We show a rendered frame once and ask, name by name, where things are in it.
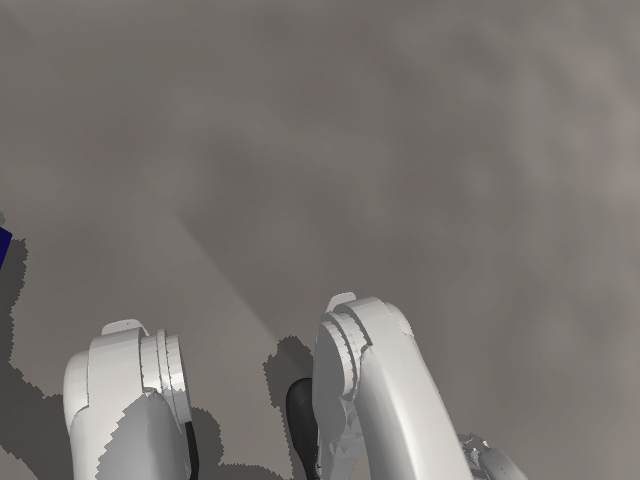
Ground small box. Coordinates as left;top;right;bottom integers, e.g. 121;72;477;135
0;227;13;269

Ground right robot foot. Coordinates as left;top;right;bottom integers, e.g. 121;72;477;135
286;378;321;480

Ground right robot hand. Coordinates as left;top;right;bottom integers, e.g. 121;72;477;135
457;433;529;480

